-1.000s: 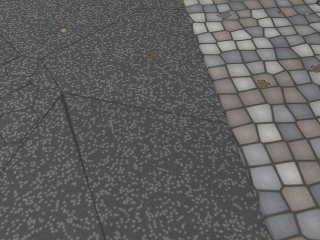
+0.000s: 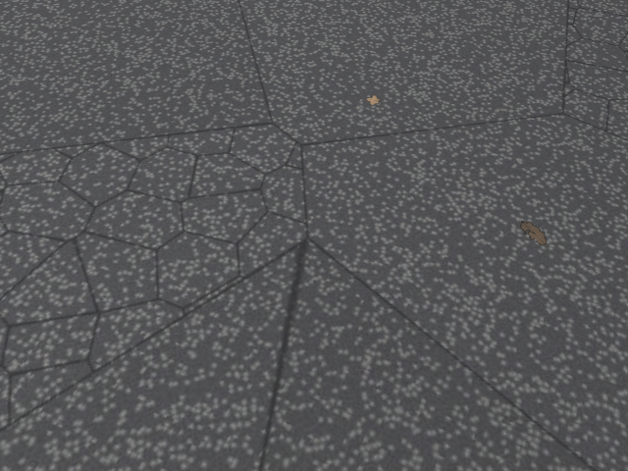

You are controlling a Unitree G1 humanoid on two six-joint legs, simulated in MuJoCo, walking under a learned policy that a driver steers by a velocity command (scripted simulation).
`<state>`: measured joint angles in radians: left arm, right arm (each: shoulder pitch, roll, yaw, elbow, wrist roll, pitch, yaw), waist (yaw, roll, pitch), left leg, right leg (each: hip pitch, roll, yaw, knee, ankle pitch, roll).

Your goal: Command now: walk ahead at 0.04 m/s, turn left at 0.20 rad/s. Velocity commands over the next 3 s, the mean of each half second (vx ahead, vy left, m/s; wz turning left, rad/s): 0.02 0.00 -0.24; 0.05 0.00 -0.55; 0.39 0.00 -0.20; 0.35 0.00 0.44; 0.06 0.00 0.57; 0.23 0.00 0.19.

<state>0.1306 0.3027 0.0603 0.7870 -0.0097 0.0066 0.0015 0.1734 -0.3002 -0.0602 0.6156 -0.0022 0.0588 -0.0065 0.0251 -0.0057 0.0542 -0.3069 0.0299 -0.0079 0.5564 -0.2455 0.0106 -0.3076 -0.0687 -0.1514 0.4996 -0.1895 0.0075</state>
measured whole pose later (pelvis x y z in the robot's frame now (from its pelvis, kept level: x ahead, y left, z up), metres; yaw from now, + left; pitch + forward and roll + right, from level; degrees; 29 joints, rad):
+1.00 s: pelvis +0.03 +0.00 +0.01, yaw -30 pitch +1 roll +1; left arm 0.17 0.33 0.07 0.71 -0.02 0.03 0.02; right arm 0.19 -0.29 -0.08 0.78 -0.01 -0.04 -0.02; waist 0.00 -0.05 0.01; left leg -0.23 -0.03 -0.04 0.46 -0.25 0.02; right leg -0.41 0.09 0.15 0.89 -0.46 -0.03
